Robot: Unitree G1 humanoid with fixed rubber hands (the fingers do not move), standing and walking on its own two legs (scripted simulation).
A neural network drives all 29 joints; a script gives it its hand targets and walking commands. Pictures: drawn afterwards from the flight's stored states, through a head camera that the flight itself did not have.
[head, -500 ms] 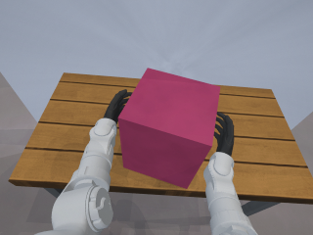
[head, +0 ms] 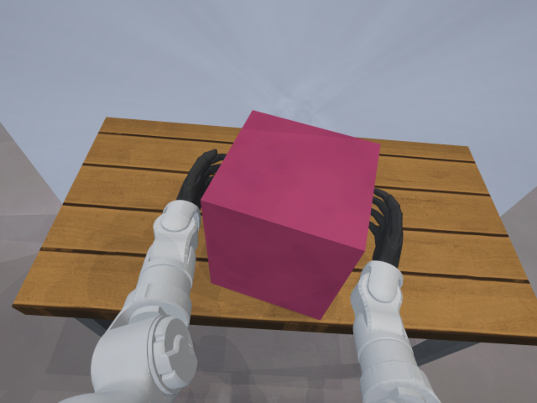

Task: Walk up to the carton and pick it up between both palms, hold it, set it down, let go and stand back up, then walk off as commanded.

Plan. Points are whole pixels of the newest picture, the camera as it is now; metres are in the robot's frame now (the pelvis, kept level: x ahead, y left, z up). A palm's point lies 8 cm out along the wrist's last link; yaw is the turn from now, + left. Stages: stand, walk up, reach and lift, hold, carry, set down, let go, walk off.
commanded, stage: set down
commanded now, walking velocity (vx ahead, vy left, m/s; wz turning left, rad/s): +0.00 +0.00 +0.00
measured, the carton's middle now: (287, 219) +0.42 -0.05 -0.01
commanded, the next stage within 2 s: none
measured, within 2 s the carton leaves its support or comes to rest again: rests again in 0.46 s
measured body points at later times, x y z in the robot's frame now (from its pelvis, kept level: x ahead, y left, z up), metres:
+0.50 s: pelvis +0.00 +0.02 -0.01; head +0.08 +0.06 +0.43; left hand +0.44 +0.14 +0.00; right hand +0.36 -0.15 +0.00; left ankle -0.03 +0.11 -0.75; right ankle -0.03 -0.13 -0.75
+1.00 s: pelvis -0.04 +0.03 -0.02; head +0.00 +0.07 +0.43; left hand +0.40 +0.18 +0.03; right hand +0.32 -0.14 +0.01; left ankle -0.03 +0.11 -0.75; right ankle -0.03 -0.13 -0.75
